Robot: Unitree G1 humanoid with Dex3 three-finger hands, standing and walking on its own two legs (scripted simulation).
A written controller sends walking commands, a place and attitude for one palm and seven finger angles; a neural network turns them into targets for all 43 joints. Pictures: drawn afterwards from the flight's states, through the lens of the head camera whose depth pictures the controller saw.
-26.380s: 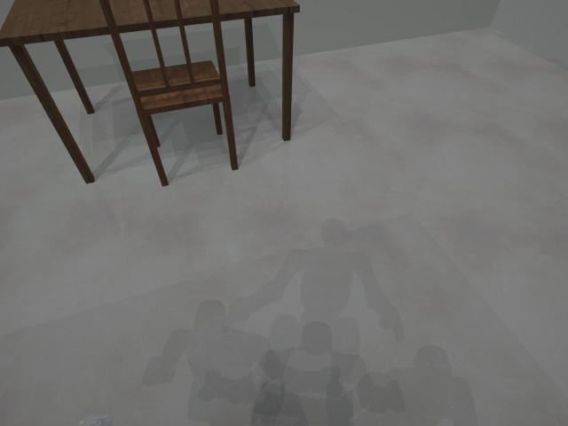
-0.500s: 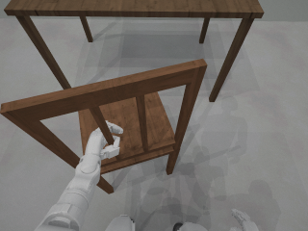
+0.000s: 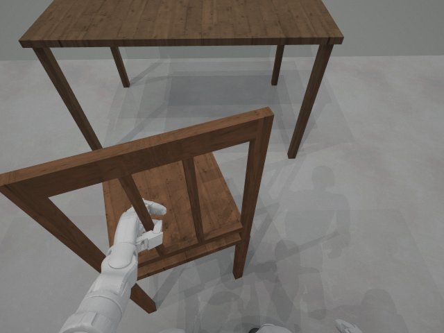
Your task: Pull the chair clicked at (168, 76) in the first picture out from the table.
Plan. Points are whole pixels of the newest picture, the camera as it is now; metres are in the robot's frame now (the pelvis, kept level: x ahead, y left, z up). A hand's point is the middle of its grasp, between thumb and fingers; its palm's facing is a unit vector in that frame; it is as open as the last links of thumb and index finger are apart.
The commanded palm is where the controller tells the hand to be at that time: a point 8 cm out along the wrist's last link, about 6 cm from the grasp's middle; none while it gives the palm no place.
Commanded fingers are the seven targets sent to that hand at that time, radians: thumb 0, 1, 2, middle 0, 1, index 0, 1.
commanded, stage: stop walking, hand still on the chair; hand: left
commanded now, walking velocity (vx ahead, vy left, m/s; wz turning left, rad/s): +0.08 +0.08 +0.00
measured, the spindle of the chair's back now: (147, 221) +0.34 +0.17 -0.05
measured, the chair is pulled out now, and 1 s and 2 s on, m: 0.58 0.60 0.60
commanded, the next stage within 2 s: open the thumb and straighten the fingers in 0.68 s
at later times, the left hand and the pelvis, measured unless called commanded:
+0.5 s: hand (155, 238) +0.30 +0.15 -0.05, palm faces -0.02 -0.98 -0.19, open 5.3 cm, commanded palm +0.28 +0.20 -0.04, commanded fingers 0.00 0.90 0.90 -0.50 -1.45 -0.50 -1.45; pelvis +0.04 +0.03 +0.01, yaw -1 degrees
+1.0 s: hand (153, 235) +0.31 +0.15 -0.06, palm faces -0.04 -0.98 -0.17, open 7.2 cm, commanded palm +0.29 +0.21 -0.04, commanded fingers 0.00 -0.55 0.20 -0.45 -1.30 -0.45 -1.30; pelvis +0.05 +0.02 +0.00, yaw +0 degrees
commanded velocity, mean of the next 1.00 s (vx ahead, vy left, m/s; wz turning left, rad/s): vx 0.00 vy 0.00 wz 0.00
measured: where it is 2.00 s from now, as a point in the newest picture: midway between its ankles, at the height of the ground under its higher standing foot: outside the picture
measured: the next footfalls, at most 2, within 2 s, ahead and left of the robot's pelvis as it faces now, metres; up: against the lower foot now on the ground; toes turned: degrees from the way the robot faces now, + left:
none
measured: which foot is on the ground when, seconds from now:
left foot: down 0.00-1.00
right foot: down 0.00-1.00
